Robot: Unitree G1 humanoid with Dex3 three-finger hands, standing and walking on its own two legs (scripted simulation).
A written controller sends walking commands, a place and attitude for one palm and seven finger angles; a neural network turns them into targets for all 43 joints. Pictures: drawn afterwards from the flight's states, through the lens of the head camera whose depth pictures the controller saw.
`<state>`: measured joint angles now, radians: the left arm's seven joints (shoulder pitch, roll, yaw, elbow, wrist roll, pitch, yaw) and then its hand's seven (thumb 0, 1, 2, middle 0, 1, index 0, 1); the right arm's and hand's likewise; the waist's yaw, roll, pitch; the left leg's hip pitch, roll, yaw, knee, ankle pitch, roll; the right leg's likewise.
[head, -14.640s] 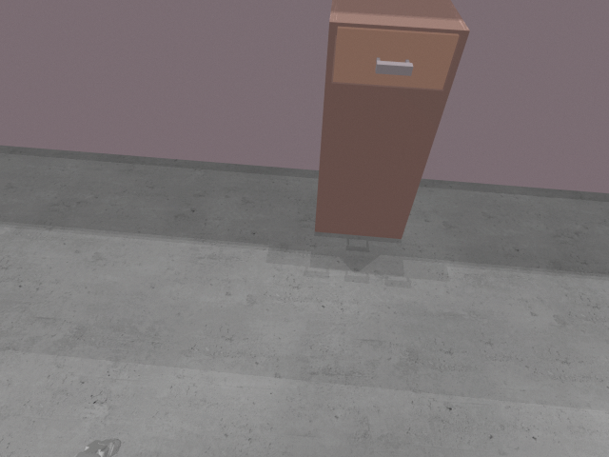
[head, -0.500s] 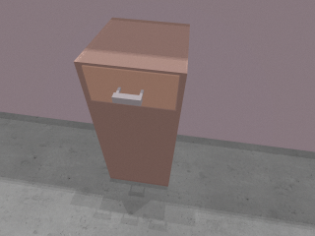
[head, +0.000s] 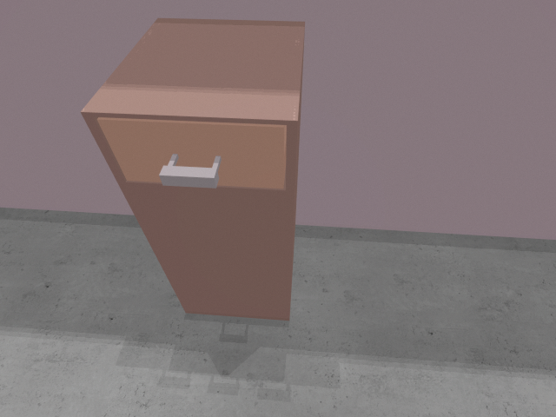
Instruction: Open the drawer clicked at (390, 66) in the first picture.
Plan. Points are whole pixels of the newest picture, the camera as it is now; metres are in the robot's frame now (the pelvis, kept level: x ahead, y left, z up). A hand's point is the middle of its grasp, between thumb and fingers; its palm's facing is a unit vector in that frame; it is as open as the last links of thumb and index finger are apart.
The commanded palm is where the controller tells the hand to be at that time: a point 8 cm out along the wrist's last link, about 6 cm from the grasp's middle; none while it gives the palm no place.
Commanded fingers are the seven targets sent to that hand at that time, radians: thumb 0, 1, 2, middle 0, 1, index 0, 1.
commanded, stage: come to a stop and stand still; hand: left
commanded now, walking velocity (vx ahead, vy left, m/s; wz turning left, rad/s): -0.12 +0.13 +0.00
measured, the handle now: (192, 168) +0.54 +0.20 +0.03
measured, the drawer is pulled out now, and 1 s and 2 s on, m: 0.00 0.00 0.00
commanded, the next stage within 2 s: look again from close up in 1.36 s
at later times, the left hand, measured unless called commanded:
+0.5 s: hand out of the picture +0.03 +0.21 -0.17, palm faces +0.01 -0.96 -0.27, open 7.4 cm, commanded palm none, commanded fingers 0.00 0.90 0.90 -0.20 -0.30 -0.20 -0.30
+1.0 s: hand out of the picture -0.06 +0.23 -0.17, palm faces +0.02 -0.98 -0.20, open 7.4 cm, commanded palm none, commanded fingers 0.00 0.90 0.90 -0.20 -0.30 -0.20 -0.30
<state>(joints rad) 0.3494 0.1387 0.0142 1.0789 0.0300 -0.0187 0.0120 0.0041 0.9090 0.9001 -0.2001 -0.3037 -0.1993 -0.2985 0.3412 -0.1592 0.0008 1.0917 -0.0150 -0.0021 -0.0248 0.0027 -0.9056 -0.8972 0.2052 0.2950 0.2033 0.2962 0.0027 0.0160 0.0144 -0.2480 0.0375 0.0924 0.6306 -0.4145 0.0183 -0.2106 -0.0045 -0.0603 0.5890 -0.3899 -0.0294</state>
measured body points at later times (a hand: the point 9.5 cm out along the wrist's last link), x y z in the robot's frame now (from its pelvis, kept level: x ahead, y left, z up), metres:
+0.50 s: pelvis -0.01 +0.02 -0.01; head +0.01 +0.02 +0.44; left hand +0.03 +0.26 -0.15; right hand +0.08 -0.22 -0.15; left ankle +0.01 +0.12 -0.73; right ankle -0.05 -0.10 -0.73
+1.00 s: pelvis -0.06 +0.05 +0.01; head -0.07 +0.05 +0.46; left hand -0.06 +0.28 -0.15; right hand -0.07 -0.18 -0.15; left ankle +0.01 +0.12 -0.73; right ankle -0.03 -0.08 -0.72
